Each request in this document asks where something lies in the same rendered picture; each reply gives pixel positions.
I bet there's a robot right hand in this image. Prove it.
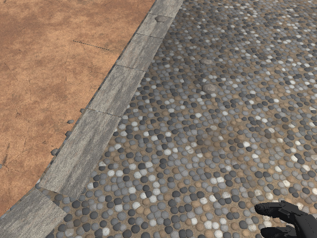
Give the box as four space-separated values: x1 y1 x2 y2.
255 200 317 238

